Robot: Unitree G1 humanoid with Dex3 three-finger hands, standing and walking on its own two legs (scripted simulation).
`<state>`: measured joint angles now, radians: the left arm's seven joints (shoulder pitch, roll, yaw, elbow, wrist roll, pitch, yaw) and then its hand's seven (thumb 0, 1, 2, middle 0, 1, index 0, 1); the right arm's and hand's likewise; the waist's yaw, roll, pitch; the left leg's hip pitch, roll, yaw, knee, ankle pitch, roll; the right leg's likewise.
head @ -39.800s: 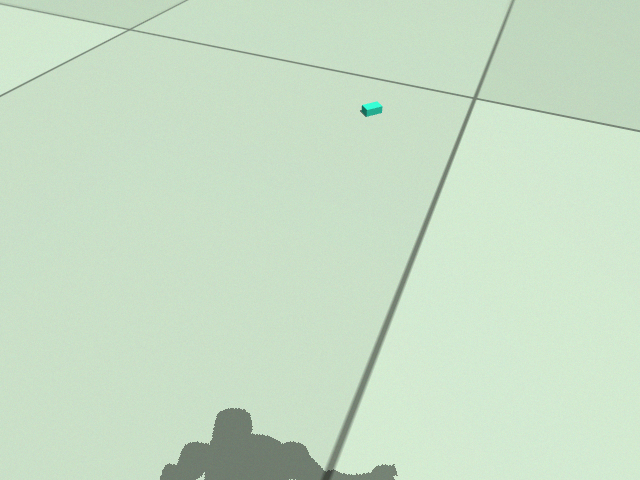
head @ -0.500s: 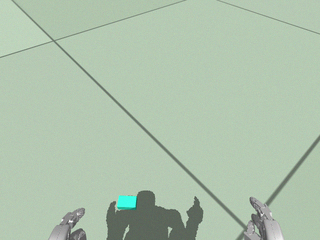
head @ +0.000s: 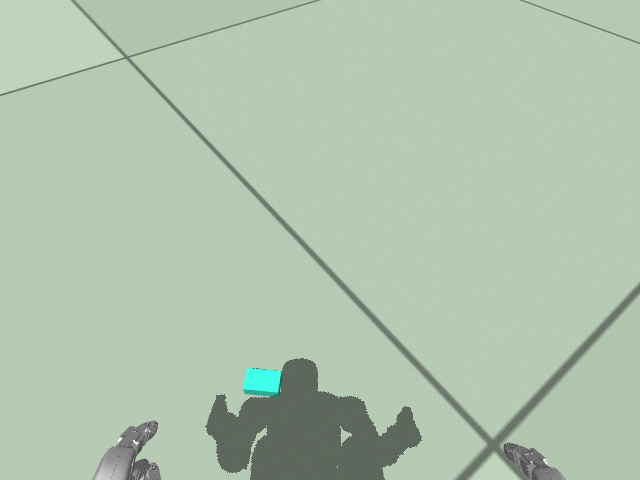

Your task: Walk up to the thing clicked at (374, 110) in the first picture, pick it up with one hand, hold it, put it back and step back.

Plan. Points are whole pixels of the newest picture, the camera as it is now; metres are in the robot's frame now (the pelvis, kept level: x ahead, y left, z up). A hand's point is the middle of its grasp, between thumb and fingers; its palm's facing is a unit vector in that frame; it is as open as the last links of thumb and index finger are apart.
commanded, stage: stand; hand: left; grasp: from above
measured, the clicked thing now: (263, 382) +0.49 +0.19 -0.71
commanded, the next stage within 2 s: none
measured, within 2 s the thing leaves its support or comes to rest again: neither
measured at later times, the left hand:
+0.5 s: hand out of the picture +0.06 +0.23 -0.12, palm faces +0.02 -0.95 -0.32, open 7.4 cm
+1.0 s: hand out of the picture +0.07 +0.23 -0.12, palm faces +0.00 -0.94 -0.34, open 7.4 cm
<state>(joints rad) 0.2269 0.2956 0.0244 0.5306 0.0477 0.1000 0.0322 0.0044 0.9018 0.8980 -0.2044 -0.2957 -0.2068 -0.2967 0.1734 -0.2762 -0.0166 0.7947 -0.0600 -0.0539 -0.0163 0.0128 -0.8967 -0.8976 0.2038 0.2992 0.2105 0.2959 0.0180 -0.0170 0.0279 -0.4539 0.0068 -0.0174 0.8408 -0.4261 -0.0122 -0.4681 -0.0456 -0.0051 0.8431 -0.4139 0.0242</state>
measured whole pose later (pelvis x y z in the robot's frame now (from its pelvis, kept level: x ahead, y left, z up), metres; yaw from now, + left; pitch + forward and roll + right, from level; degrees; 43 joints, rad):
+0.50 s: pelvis +0.00 +0.00 +0.04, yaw +0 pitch -4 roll +0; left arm 0.19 0.27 0.03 1.06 0.03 0.01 0.03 0.00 0.90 0.90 -0.20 -0.30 -0.21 -0.30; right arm 0.18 -0.28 -0.04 1.06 -0.03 0.00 -0.02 0.01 -0.90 -0.90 0.20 0.30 0.21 0.30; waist 0.01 0.01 0.05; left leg -0.15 0.01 -0.01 0.47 -0.25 -0.02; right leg -0.17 -0.04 -0.01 0.47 -0.23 0.03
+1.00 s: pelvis +0.00 -0.01 +0.04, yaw -1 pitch -3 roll +0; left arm 0.13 0.30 0.03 1.14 0.03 0.00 0.02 0.00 0.90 0.90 -0.20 -0.30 -0.21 -0.30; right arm 0.15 -0.31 -0.03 1.12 -0.02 -0.01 -0.01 0.01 -0.90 -0.90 0.20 0.30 0.21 0.30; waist 0.00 0.02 0.06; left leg -0.11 0.03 -0.01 0.37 -0.20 -0.03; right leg -0.13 -0.02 -0.01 0.38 -0.19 0.02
